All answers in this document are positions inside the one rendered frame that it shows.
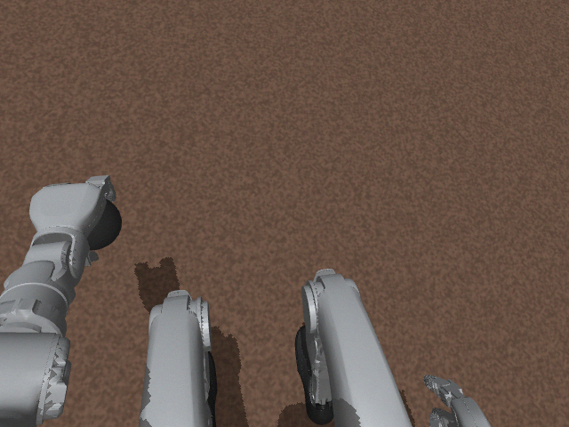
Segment left robot hand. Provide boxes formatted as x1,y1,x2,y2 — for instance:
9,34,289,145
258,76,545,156
29,175,116,266

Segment right robot hand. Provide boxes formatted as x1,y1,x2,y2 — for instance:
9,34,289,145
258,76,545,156
424,375,492,427

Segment ball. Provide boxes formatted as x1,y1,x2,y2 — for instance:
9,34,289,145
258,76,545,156
87,199,122,251

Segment left robot arm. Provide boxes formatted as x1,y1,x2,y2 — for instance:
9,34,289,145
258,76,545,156
0,227,88,427

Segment right robot foot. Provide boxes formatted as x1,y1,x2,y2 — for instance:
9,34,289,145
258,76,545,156
295,326,333,425

